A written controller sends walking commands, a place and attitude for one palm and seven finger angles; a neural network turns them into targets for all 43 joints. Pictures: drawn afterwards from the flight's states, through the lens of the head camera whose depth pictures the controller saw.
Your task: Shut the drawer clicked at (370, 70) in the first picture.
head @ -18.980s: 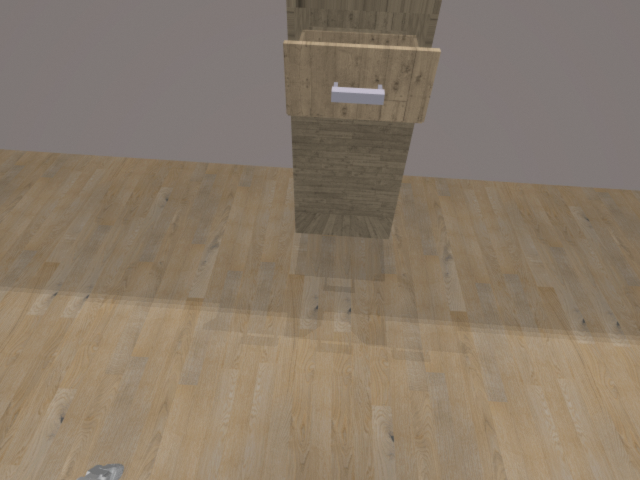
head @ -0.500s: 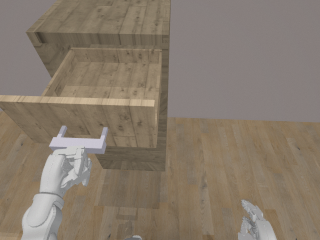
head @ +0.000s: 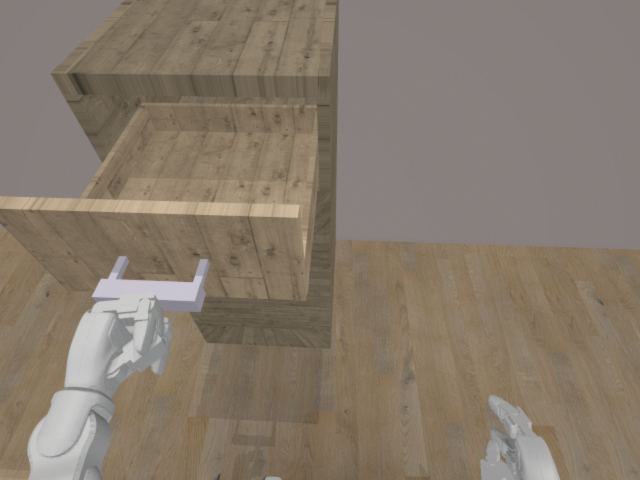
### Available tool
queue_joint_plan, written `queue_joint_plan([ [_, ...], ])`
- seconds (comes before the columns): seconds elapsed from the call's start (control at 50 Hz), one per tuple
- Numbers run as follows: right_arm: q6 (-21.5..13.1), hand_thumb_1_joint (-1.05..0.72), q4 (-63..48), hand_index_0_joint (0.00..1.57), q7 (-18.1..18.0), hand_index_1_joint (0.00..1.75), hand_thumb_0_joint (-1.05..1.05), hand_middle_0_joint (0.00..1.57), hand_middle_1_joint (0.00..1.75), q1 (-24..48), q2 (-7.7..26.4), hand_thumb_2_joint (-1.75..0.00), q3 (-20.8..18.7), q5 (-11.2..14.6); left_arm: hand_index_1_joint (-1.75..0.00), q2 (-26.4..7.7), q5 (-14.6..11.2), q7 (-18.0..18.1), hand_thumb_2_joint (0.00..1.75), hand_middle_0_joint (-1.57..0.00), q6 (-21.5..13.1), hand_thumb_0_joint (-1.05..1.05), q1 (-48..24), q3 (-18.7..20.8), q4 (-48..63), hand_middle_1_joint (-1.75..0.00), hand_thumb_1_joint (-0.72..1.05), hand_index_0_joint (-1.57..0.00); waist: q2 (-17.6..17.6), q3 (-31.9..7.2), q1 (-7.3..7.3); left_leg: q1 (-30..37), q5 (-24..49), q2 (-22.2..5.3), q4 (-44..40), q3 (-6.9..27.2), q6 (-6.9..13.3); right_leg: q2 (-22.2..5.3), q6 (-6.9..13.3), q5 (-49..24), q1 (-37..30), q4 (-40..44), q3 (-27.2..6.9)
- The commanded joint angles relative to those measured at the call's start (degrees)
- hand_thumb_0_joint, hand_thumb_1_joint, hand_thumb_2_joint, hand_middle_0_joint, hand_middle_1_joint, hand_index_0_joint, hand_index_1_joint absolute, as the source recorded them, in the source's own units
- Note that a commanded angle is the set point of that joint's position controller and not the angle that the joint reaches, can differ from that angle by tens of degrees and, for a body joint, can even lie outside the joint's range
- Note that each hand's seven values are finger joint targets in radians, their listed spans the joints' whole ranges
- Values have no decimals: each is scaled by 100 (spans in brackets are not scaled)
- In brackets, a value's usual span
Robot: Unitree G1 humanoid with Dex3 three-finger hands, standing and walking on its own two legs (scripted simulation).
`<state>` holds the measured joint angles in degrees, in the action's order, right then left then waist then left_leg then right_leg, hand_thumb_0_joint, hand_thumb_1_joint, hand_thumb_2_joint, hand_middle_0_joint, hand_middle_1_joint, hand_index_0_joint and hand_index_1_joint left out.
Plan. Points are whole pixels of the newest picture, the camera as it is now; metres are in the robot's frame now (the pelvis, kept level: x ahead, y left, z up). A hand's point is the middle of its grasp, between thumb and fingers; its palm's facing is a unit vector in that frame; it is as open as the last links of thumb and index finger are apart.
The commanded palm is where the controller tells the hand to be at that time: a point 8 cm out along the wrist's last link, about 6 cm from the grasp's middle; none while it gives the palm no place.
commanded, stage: push the drawer shut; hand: left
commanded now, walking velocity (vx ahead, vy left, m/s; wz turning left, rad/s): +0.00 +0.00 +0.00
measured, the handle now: (156, 280) +0.34 +0.23 +0.07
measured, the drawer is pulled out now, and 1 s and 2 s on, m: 0.24 0.13 0.01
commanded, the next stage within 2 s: none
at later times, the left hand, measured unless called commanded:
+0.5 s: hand (163, 311) +0.30 +0.21 +0.07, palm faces -0.02 -1.00 -0.05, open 2.9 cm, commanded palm +0.30 +0.25 +0.07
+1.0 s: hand (181, 263) +0.37 +0.20 +0.07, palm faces -0.03 -1.00 -0.04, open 3.0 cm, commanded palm +0.36 +0.25 +0.07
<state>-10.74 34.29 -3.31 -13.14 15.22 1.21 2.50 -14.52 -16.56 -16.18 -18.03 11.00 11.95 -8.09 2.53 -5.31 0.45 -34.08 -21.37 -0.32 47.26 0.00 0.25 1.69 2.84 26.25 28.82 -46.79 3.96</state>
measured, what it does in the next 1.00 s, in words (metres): stands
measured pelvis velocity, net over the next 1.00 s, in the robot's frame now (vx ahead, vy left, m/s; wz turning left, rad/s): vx -0.02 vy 0.02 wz -0.01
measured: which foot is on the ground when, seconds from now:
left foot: down 0.00-1.00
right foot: down 0.00-1.00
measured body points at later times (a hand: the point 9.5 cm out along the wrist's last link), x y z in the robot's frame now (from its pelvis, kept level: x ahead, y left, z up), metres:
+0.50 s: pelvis -0.03 +0.01 +0.00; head +0.02 +0.00 +0.45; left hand +0.29 +0.26 +0.07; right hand +0.13 -0.23 -0.10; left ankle +0.02 +0.12 -0.70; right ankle -0.03 -0.08 -0.70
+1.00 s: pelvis -0.02 +0.02 +0.00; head +0.03 +0.02 +0.44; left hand +0.36 +0.26 +0.07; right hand +0.08 -0.24 -0.11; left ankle +0.02 +0.12 -0.70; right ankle -0.03 -0.08 -0.70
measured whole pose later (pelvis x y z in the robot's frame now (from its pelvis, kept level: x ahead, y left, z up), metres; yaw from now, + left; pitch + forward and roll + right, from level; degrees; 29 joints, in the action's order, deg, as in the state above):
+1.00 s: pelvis -0.02 +0.02 +0.00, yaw -1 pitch +10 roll -1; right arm -5.3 38.1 -2.6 -17.0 15.1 1.8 2.4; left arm -18.5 -11.7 -13.7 -20.2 -23.6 12.9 -41.1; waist 1.3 -3.8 2.8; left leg -38.5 -19.5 0.0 47.9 -0.7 1.7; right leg 1.3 1.5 23.9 33.2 -47.0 3.3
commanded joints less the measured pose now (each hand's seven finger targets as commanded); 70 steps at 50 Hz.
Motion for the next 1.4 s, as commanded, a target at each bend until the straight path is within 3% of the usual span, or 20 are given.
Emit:
queue_joint_plan([
  [0.0,-242,-90,-771,20,-59,30,0,20,30,313,687,-90,-242,2,-160,-1041,-91,63,90,-140,-354,0,-1363,512,1009,-160,90,-140,-90,-925,143,871,1083,57,-413,68,185,-163,-294,-1846,-131,849,-461],
  [0.04,-221,-90,-730,20,-75,30,0,20,30,279,697,-90,-255,8,-160,-1129,-110,41,90,-140,-350,0,-1603,608,888,-160,90,-140,-250,-1104,174,929,1150,43,-410,66,186,-169,-311,-1947,-191,831,-458],
  [0.16,-208,-90,-575,20,-134,30,0,20,30,328,708,-90,-210,30,-160,-1103,-118,-29,90,-140,-372,0,-2775,407,502,-160,90,-140,4,-1057,304,973,782,49,-446,130,188,-164,-282,-1339,83,908,-480],
  [0.44,-110,-90,-393,20,-148,30,0,20,30,197,783,-90,-156,55,-160,-1213,50,123,90,-140,-389,0,-4536,177,-624,-160,90,-140,-91,-1044,425,934,51,10,-633,287,173,-121,-233,-413,427,973,-412],
  [0.54,-43,-90,-403,20,-102,30,0,20,30,87,780,-90,-165,40,-160,-1156,139,232,90,-140,-411,0,-4842,134,-968,-160,90,-140,81,-1218,373,1077,90,16,-680,316,154,-109,-197,-508,432,924,-361],
  [0.6,6,-90,-379,20,-74,30,0,20,30,-22,825,-90,-186,29,-160,-1329,182,291,90,-140,-467,0,-4977,262,-1173,-160,90,-140,-216,-1297,375,992,137,-7,-669,338,166,-78,-206,-529,357,890,-353],
  [0.62,17,-90,-406,20,-53,30,0,20,30,-29,806,-90,-187,25,-160,-1197,195,285,90,-140,-476,0,-4979,171,-1210,-160,90,-140,-133,-1378,363,1038,226,10,-661,307,165,-84,-205,-638,317,880,-373],
  [0.66,69,-90,-383,20,-34,30,0,20,30,-93,820,-90,-205,17,-160,-1403,223,326,90,-140,-499,0,-5066,366,-1265,-160,90,-140,111,-1421,324,1147,325,-3,-679,311,132,-76,-178,-741,349,843,-336],
  [0.76,190,-90,-336,20,-10,30,0,20,30,-197,839,-90,-202,25,-160,-1433,282,355,90,-140,-516,0,-5603,331,-1703,-160,90,-140,-45,-1166,447,994,174,-24,-684,318,139,-37,-184,-648,518,851,-332],
  [0.88,307,-90,-298,20,12,30,0,20,30,-404,871,-90,-255,0,-160,-1564,330,376,90,-140,-540,0,-5897,470,-1910,-160,90,-140,9,-1588,446,1214,624,-41,-596,324,126,-28,-176,-1049,457,752,-315],
  [0.92,333,-90,-309,20,36,30,0,20,30,-449,857,-90,-254,-11,-160,-1401,347,374,90,-140,-551,0,-5836,355,-1979,-160,90,-140,76,-1655,443,1342,807,-49,-582,349,119,-12,-161,-1183,497,701,-278],
  [1.02,458,-90,-262,20,33,30,0,20,30,-544,886,-90,-249,-20,-160,-1799,360,340,90,-140,-565,0,-6024,697,-2356,-160,90,-140,-120,-1635,447,1046,884,-34,-508,257,151,-10,-181,-1388,310,701,-355],
  [1.06,483,-90,-241,20,35,30,0,20,30,-550,862,-90,-243,-14,-160,-1632,369,290,90,-140,-586,0,-6431,522,-2399,-160,90,-140,132,-1588,524,1152,834,-43,-495,281,130,-12,-172,-1288,541,686,-324],
  [1.12,530,-90,-234,20,46,30,0,20,30,-646,888,-90,-259,-30,-160,-1758,393,308,90,-140,-625,0,-6435,645,-2566,-160,90,-140,43,-1737,498,1233,1012,-53,-461,317,130,9,-155,-1415,513,635,-308],
  [1.16,545,-90,-201,20,57,30,0,20,30,-648,861,-90,-250,-30,-160,-1543,396,290,90,-140,-646,0,-6924,398,-2555,-160,90,-140,124,-1732,624,1272,944,-51,-415,308,138,6,-175,-1360,661,651,-319],
  [1.2,587,-90,-150,20,44,30,0,20,30,-733,927,-90,-262,-45,-160,-1936,437,322,90,-140,-665,0,-6865,712,-2781,-160,90,-140,33,-1759,581,1172,960,-57,-362,318,152,26,-163,-1371,630,621,-336],
  [1.22,605,-90,-169,20,53,30,0,20,30,-737,897,-90,-241,-43,-160,-1766,448,298,90,-140,-653,0,-6906,590,-2945,-160,90,-140,-5,-1729,603,1114,940,-45,-376,304,152,16,-174,-1376,639,612,-333],
  [1.26,632,-90,-97,20,34,30,0,20,30,-751,903,-90,-236,-35,-160,-1915,458,282,90,-140,-674,0,-7384,646,-3129,-160,90,-140,-21,-1617,695,889,726,-40,-318,254,178,6,-202,-1242,699,642,-395],
  [1.3,641,-90,-93,20,44,30,0,20,30,-816,920,-90,-234,-57,-160,-2054,495,272,90,-140,-733,0,-7484,741,-3178,-160,90,-140,217,-1821,637,1007,825,-33,-290,297,167,20,-165,-1263,712,568,-384],
  [1.38,697,-90,-39,20,41,30,0,20,30,-880,929,-90,-216,-48,-160,-2104,503,202,90,-140,-706,0,-7877,715,-3614,-160,90,-140,116,-1747,775,771,663,-44,-205,264,182,22,-198,-1139,846,591,-424],
])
